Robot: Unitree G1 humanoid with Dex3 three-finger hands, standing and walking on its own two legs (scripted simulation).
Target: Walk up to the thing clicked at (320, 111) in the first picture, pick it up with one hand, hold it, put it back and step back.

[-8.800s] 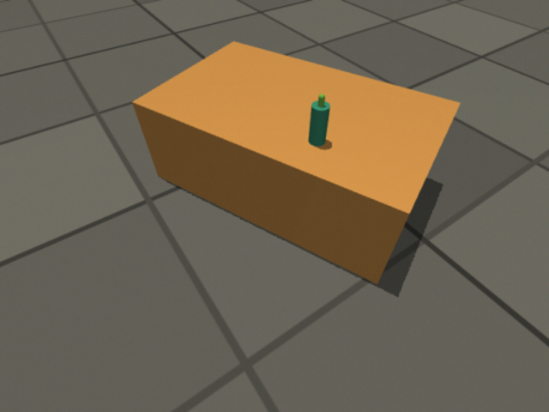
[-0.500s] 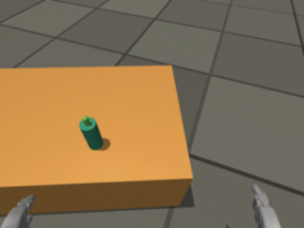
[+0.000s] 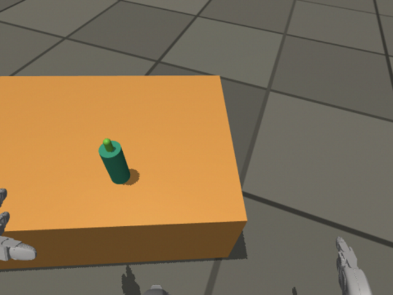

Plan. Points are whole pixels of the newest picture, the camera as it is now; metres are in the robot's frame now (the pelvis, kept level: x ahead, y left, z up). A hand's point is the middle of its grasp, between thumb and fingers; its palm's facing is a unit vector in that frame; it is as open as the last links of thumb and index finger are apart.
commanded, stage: go down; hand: left
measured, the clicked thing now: (114, 159) +0.54 +0.27 -0.17
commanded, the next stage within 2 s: approach in 1.12 s
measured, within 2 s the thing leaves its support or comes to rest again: neither
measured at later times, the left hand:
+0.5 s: hand out of the picture +0.33 +0.41 +0.04, palm faces +0.26 -0.96 -0.12, open 17.4 cm
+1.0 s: hand out of the picture +0.35 +0.43 +0.05, palm faces +0.29 -0.95 -0.09, open 17.5 cm
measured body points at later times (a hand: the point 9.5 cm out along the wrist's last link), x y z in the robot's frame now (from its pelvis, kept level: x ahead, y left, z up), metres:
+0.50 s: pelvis +0.00 +0.01 +0.00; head +0.07 +0.05 +0.44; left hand +0.31 +0.46 +0.05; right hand +0.15 -0.25 -0.02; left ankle +0.04 +0.14 -0.68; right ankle -0.03 -0.14 -0.68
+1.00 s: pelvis -0.01 +0.02 -0.01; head +0.07 +0.07 +0.44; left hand +0.33 +0.48 +0.06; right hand +0.15 -0.24 -0.02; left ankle +0.04 +0.14 -0.68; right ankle -0.03 -0.14 -0.68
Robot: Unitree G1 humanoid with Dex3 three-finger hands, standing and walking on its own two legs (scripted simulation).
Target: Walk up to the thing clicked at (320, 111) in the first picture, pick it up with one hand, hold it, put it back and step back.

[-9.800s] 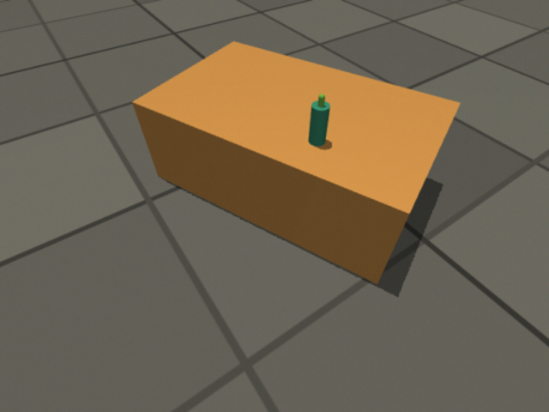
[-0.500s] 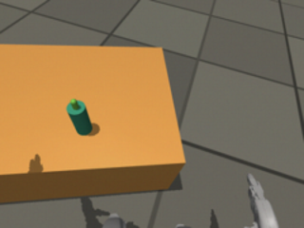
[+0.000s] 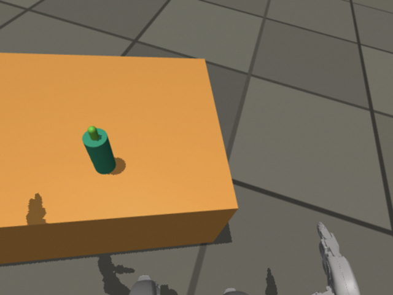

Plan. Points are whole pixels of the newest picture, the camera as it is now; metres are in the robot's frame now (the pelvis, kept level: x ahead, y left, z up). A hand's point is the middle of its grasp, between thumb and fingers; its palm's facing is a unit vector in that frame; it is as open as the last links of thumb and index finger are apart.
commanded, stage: go down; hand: left
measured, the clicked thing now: (99, 148) +0.53 +0.26 -0.16
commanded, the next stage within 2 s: approach in 0.12 s
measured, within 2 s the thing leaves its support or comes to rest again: neither
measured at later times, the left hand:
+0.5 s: hand out of the picture +0.38 +0.42 +0.01, palm faces +0.33 -0.94 +0.01, open 17.7 cm
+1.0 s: hand (78, 176) +0.46 +0.31 -0.19, palm faces +0.24 -0.97 +0.04, open 17.7 cm
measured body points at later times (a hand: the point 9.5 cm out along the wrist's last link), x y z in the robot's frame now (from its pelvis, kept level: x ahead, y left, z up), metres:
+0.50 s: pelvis -0.01 +0.00 -0.03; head +0.11 +0.07 +0.40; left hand +0.35 +0.47 +0.02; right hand +0.16 -0.24 -0.04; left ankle +0.04 +0.12 -0.68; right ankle -0.02 -0.17 -0.68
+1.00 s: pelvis -0.04 +0.00 -0.13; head +0.18 +0.10 +0.25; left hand +0.44 +0.37 -0.19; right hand +0.13 -0.25 -0.07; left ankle +0.04 +0.12 -0.68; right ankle -0.02 -0.17 -0.68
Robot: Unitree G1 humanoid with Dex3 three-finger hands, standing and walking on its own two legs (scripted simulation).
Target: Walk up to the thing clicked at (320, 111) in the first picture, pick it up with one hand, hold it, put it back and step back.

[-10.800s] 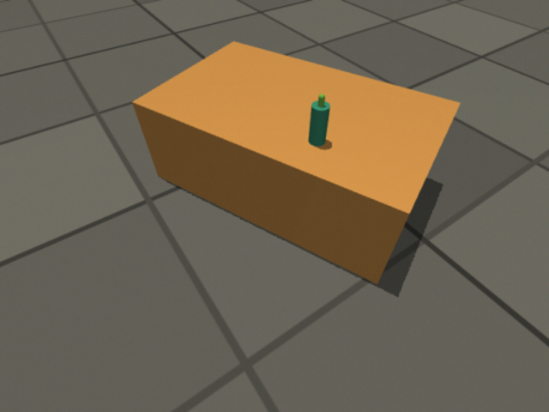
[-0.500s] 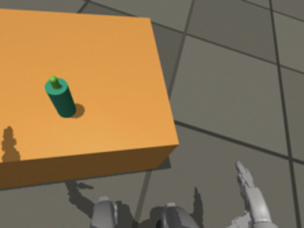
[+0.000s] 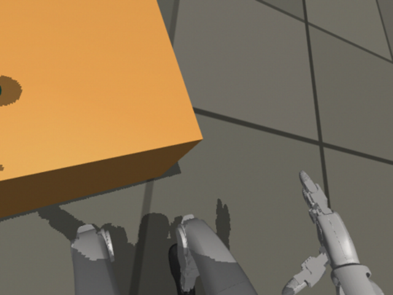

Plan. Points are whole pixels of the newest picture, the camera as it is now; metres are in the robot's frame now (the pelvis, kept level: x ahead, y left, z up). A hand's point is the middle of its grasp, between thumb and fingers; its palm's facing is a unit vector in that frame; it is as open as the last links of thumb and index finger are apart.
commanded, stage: close in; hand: left
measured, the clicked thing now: out of the picture +0.55 +0.32 -0.03
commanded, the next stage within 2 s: rest palm in 0.56 s
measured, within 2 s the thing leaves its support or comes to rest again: neither
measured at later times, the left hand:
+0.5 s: hand out of the picture +0.49 +0.32 -0.05, palm faces +0.39 -0.92 +0.00, open 17.5 cm
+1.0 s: hand out of the picture +0.52 +0.30 -0.06, palm faces +0.43 -0.90 +0.00, open 17.6 cm
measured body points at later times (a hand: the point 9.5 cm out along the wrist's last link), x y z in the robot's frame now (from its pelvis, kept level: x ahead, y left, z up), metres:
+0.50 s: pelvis +0.00 -0.01 -0.01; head +0.19 +0.09 +0.38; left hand +0.46 +0.36 -0.05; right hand +0.19 -0.24 +0.09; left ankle +0.07 +0.12 -0.55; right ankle +0.03 -0.17 -0.55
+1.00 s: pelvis +0.00 -0.01 -0.02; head +0.21 +0.09 +0.37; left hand +0.49 +0.35 -0.06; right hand +0.19 -0.25 +0.08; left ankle +0.07 +0.12 -0.55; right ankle +0.03 -0.17 -0.55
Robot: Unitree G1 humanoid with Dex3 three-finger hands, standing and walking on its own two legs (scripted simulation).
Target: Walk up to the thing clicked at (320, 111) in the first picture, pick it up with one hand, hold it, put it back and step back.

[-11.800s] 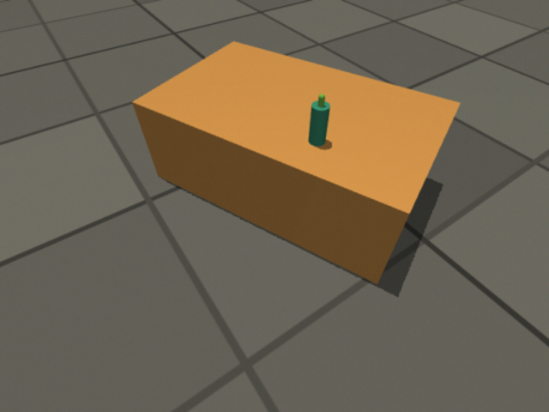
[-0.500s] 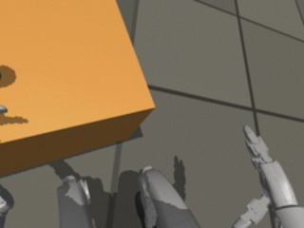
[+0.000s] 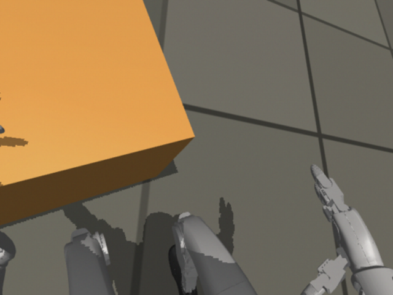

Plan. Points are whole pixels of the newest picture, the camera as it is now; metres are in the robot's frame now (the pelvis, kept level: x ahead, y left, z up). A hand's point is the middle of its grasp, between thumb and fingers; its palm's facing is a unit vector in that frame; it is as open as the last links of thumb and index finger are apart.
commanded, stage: close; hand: left
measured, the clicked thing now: out of the picture +0.55 +0.33 -0.02
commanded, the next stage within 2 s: settle in 0.80 s
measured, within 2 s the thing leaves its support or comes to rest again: leaves its support in 1.40 s
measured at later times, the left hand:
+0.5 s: hand out of the picture +0.54 +0.31 -0.03, palm faces +0.42 -0.91 -0.02, open 12.7 cm
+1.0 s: hand out of the picture +0.54 +0.32 -0.03, palm faces +0.41 -0.91 +0.00, open 8.8 cm
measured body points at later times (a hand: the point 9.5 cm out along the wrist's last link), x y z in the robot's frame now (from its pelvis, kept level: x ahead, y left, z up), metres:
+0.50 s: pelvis +0.00 +0.00 +0.01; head +0.21 +0.11 +0.39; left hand +0.51 +0.36 -0.03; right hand +0.19 -0.24 +0.12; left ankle +0.07 +0.13 -0.53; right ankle +0.03 -0.16 -0.53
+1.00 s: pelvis +0.00 +0.02 +0.02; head +0.21 +0.13 +0.40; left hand +0.51 +0.37 -0.03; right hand +0.19 -0.21 +0.14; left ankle +0.07 +0.13 -0.53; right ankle +0.03 -0.16 -0.53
